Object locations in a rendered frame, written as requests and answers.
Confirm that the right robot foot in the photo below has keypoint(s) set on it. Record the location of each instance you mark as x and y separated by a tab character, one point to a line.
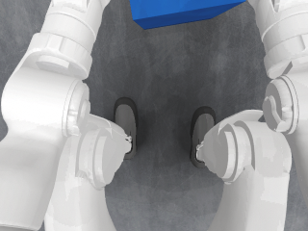
203	120

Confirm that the robot right forearm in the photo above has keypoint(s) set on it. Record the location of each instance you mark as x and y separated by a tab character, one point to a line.
283	28

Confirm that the carton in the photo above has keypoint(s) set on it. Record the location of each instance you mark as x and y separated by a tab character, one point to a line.
150	14

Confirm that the robot right upper arm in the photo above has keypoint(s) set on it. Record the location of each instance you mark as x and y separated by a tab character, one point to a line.
285	110

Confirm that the robot left forearm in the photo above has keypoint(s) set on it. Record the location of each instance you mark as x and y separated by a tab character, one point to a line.
65	41

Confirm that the left robot thigh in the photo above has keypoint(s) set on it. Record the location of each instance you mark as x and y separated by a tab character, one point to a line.
87	164

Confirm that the robot left upper arm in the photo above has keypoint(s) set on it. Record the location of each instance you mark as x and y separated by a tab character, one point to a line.
42	109

